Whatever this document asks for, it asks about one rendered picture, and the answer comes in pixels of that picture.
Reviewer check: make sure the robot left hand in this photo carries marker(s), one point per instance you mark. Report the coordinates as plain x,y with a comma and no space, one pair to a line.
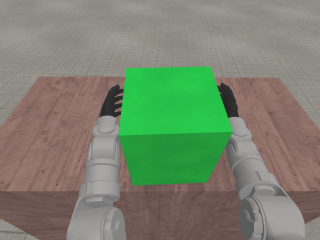
109,105

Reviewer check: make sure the carton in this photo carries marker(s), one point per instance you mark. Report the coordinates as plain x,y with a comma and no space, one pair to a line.
173,125

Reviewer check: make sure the robot right forearm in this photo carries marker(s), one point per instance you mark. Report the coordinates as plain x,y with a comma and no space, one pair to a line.
247,166

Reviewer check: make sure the robot left forearm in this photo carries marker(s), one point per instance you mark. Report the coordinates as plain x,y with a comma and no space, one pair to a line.
100,187

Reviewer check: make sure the robot right hand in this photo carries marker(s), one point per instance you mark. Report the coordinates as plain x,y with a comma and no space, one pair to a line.
228,100

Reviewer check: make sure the robot left upper arm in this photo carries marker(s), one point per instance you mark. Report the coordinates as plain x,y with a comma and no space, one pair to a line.
102,223

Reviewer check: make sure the pedestal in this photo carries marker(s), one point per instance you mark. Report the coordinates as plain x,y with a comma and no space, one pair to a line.
44,145

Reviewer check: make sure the robot right upper arm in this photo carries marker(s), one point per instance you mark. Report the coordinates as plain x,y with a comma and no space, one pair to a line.
268,217

